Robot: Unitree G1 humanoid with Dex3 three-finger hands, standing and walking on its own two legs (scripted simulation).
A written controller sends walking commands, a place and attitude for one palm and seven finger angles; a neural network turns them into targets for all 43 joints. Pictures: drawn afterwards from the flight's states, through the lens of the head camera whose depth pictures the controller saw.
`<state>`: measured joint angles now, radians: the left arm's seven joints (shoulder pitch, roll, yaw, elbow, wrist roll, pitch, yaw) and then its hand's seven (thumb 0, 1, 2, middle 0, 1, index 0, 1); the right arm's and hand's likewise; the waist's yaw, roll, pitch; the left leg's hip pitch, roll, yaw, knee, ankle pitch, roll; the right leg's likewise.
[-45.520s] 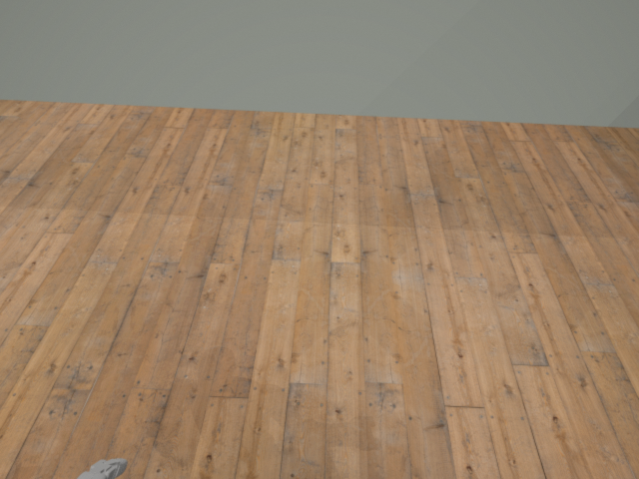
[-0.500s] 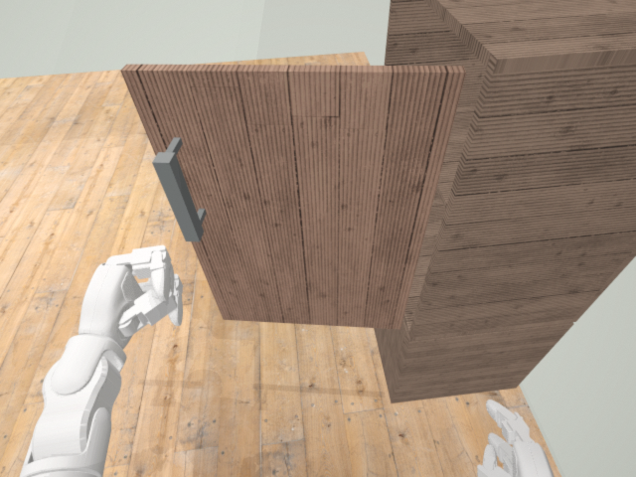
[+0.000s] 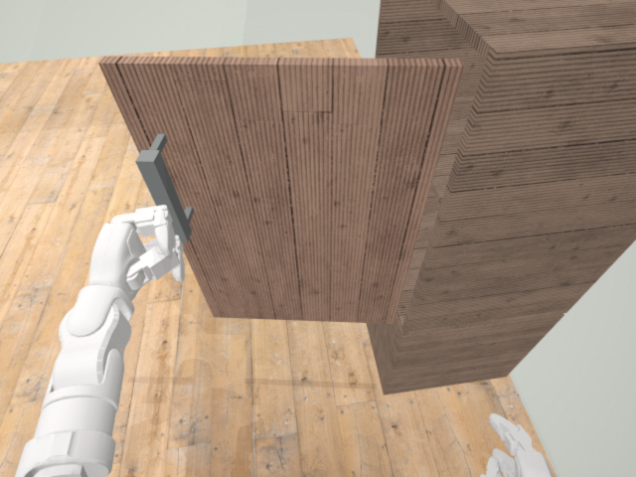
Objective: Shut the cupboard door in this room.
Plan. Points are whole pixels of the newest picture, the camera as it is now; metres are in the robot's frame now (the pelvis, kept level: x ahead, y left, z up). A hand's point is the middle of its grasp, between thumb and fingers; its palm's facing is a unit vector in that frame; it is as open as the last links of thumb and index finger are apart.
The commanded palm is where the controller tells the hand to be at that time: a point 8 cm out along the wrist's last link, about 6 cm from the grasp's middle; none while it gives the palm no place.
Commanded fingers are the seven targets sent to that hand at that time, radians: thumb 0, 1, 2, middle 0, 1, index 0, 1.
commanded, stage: bring the fist close to the handle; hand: left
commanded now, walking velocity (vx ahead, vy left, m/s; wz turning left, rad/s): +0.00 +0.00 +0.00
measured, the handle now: (171, 190) +0.47 +0.23 +0.11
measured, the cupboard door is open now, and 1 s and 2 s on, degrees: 79 77 67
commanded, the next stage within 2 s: push the door shut along its arc in 0.44 s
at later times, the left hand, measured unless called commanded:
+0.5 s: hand (173, 253) +0.35 +0.20 +0.11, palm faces +0.01 -1.00 -0.03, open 3.1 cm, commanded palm +0.33 +0.25 +0.11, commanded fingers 0.00 0.90 0.90 -1.30 -1.50 -1.30 -1.50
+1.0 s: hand (185, 218) +0.41 +0.20 +0.11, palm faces -0.10 -0.99 -0.03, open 3.1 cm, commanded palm +0.40 +0.24 +0.11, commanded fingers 0.00 0.90 0.90 -1.30 -1.50 -1.30 -1.50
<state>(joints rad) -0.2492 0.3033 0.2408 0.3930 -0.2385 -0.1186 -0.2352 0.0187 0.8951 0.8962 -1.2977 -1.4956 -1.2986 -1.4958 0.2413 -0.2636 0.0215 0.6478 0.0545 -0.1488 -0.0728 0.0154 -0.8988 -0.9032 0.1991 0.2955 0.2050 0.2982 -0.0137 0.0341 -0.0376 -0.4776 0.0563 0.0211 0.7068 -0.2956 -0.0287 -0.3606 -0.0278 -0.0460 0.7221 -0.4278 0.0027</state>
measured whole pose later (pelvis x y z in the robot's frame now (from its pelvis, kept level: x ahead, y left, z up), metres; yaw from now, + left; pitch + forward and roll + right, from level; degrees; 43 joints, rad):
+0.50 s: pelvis +0.00 +0.01 +0.00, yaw +0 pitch +4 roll +0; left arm -0.26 0.29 0.23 0.42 -0.23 -0.16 -0.22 0.02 0.90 0.90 -1.30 -1.50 -1.30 -1.50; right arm 0.26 -0.26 0.01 0.65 0.06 -0.11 -0.07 0.02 -0.90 -0.90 0.20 0.30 0.20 0.30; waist -0.02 0.04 -0.04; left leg -0.48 0.06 0.03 0.71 -0.29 -0.02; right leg -0.36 -0.03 -0.04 0.71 -0.42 0.01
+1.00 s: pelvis -0.01 +0.01 -0.01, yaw +0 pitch +7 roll -1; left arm -0.59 0.40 0.26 0.81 -0.22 -0.20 -0.35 0.02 0.90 0.90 -1.31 -1.50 -1.30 -1.50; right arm 0.31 -0.29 0.01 0.67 0.05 -0.07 -0.08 0.01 -0.90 -0.90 0.20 0.30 0.21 0.30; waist -0.06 0.03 -0.04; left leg -0.58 0.06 0.02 0.75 -0.30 -0.02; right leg -0.45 -0.03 -0.05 0.75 -0.42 0.01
